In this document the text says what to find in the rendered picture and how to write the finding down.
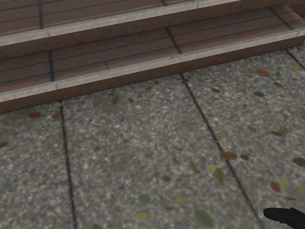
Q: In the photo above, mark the robot right hand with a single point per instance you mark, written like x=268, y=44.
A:
x=291, y=217

